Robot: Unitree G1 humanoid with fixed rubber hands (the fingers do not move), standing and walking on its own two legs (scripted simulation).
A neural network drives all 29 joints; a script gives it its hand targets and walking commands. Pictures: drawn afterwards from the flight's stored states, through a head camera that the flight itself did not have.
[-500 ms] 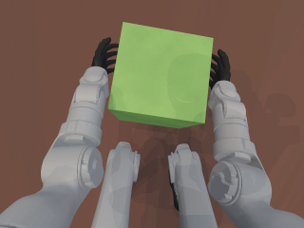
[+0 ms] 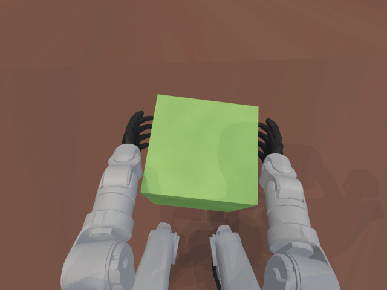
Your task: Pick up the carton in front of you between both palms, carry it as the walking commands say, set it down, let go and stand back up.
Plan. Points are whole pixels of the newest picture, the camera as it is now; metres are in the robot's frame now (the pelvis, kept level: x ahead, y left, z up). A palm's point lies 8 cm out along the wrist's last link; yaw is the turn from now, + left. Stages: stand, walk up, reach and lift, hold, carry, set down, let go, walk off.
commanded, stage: reach and lift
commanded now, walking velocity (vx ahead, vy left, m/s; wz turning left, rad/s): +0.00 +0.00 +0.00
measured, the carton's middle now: (198, 162) +0.41 +0.00 -0.12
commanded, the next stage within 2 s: hold in 1.80 s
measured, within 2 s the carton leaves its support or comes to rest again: neither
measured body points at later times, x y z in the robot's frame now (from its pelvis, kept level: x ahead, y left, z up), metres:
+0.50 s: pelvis +0.06 +0.00 +0.14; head +0.12 +0.00 +0.59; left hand +0.39 +0.15 +0.10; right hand +0.39 -0.15 +0.11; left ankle +0.07 +0.13 -0.56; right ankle +0.07 -0.13 -0.56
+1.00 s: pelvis +0.05 +0.00 +0.18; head +0.02 +0.00 +0.63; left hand +0.36 +0.15 +0.20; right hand +0.36 -0.15 +0.20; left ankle +0.07 +0.13 -0.56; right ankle +0.07 -0.13 -0.56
